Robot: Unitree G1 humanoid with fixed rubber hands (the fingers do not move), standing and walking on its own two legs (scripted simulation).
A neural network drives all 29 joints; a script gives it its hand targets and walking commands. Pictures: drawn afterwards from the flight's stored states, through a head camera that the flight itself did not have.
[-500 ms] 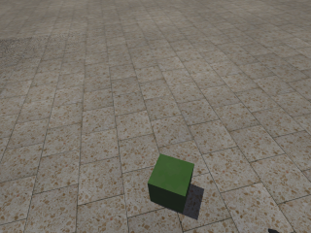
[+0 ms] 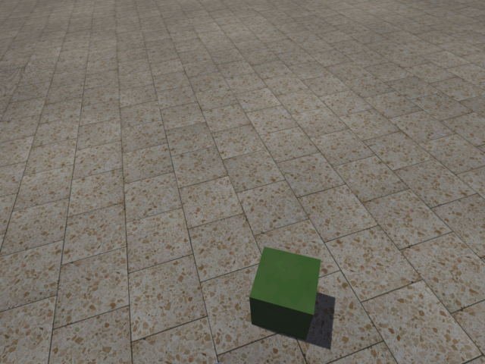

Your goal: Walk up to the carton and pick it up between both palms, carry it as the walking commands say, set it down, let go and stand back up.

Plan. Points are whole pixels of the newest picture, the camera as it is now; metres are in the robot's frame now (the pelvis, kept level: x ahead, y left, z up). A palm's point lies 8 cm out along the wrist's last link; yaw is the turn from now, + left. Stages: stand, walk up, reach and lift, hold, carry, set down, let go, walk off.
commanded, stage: walk up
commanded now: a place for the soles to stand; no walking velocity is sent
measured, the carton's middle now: (284, 293) +0.53 -0.08 -0.61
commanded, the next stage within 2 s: none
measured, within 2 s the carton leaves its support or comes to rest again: neither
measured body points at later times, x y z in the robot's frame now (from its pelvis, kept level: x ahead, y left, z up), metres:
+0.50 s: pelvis +0.05 +0.07 +0.00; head +0.08 +0.06 +0.45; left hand +0.18 +0.41 -0.09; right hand +0.12 -0.26 -0.11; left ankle +0.09 +0.15 -0.70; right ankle +0.10 -0.09 -0.70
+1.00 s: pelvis +0.06 +0.05 +0.00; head +0.08 +0.04 +0.45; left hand +0.21 +0.38 -0.08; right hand +0.13 -0.28 -0.10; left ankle +0.09 +0.15 -0.70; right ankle +0.09 -0.09 -0.70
